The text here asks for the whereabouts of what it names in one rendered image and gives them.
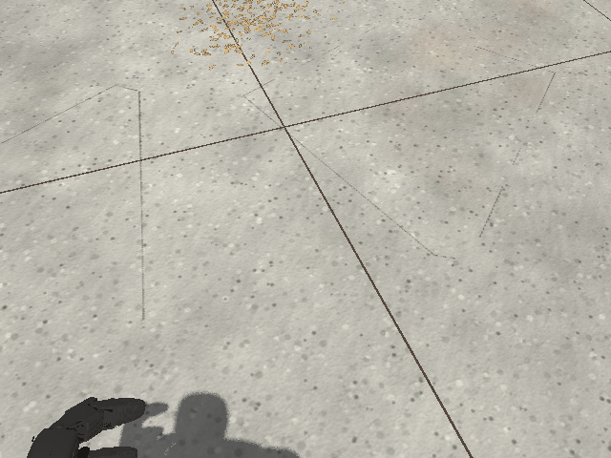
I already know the left robot hand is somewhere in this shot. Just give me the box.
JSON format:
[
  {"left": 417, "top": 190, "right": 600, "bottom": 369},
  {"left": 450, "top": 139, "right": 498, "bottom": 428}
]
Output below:
[{"left": 27, "top": 397, "right": 146, "bottom": 458}]

